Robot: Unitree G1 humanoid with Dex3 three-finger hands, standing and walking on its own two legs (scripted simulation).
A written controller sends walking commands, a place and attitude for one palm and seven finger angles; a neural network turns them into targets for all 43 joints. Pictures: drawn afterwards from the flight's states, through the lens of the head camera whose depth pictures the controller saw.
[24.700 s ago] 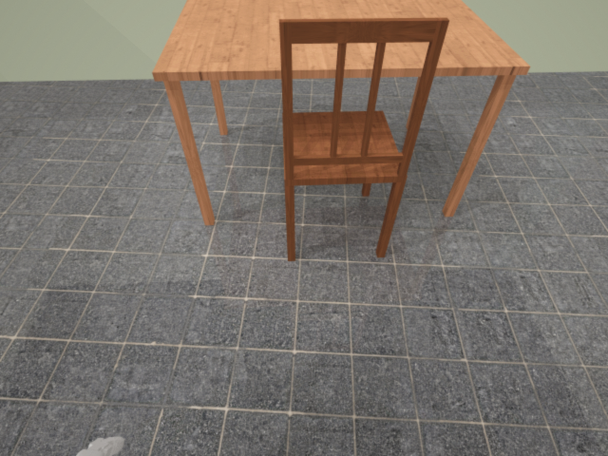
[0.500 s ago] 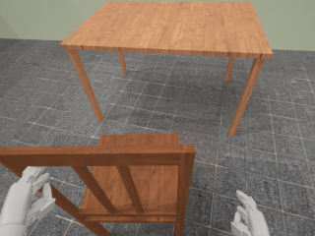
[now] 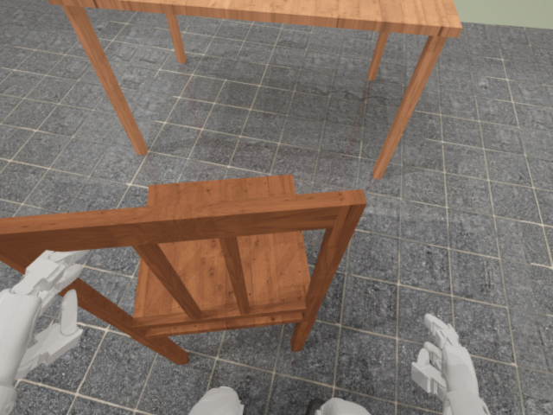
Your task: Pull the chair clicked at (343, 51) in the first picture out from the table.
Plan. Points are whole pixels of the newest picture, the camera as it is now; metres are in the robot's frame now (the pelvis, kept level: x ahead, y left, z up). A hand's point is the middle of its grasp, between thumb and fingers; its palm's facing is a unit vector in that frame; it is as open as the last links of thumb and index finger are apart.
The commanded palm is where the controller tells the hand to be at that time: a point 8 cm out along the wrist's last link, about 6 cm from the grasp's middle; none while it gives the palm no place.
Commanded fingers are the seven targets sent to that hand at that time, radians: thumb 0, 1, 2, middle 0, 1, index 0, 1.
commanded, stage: step back with the hand held close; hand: left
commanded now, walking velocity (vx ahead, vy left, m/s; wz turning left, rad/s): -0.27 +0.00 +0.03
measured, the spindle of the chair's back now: (176, 287) +0.28 +0.19 -0.06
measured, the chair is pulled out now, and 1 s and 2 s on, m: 0.61 0.64 0.64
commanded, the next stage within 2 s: stop stepping back and stand still in 0.90 s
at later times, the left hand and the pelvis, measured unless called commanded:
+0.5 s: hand out of the picture +0.13 +0.28 +0.18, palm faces +0.43 -0.67 -0.60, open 7.1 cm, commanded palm +0.06 +0.31 +0.18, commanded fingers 0.00 0.90 0.90 -0.20 -0.30 -0.20 -0.30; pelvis -0.06 +0.00 -0.02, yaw +4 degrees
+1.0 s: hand out of the picture +0.06 +0.29 +0.20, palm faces +0.47 -0.69 -0.56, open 7.5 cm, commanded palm -0.01 +0.33 +0.18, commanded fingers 0.00 0.90 0.90 -0.20 -0.30 -0.20 -0.30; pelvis -0.13 +0.02 -0.02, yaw +3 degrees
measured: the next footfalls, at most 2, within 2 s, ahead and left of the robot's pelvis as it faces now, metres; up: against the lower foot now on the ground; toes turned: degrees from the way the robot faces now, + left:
right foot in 0.92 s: -0.11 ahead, -0.11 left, +0.00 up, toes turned +1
left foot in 1.16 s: -0.13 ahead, +0.13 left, +0.00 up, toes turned +3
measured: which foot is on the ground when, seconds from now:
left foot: down 0.00-0.96, up 0.98-1.00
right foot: down 0.00-0.72, up 0.74-0.90, down 0.92-1.00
